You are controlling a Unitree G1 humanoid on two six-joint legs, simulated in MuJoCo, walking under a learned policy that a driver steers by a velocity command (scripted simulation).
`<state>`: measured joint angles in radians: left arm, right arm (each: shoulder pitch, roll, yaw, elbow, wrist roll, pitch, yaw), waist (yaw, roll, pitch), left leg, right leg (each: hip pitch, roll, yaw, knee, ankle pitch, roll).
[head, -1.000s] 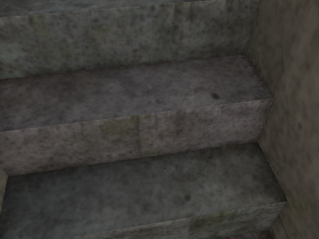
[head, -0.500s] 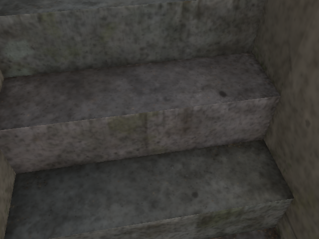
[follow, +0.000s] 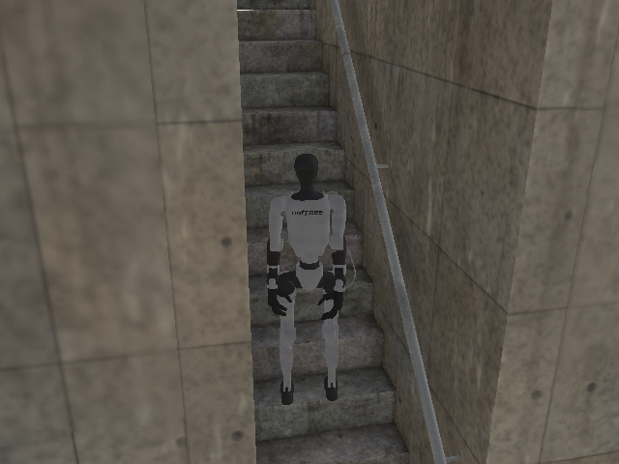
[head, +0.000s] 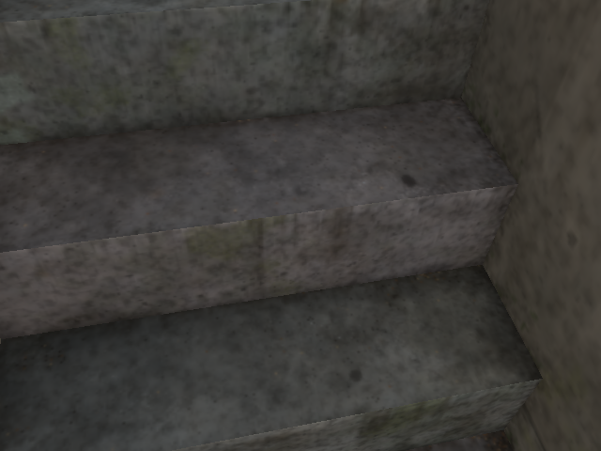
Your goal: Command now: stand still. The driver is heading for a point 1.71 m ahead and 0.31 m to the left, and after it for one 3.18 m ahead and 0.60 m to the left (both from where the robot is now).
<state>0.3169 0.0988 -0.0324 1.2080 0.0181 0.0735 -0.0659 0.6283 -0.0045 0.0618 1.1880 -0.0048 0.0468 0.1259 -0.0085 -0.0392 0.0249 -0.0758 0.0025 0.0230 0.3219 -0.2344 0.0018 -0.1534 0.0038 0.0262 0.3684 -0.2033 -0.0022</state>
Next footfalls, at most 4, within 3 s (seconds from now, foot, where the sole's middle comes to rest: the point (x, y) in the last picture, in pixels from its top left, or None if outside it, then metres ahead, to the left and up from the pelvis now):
1.04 right None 0.07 -0.14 -0.78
1.28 left None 0.13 0.13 -0.57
1.62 right None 0.02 -0.14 -0.79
2.06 right None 0.27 -0.12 -0.57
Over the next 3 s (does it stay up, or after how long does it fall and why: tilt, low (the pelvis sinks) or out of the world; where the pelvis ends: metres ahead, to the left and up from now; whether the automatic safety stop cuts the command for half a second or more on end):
stays up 0.58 0.11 0.45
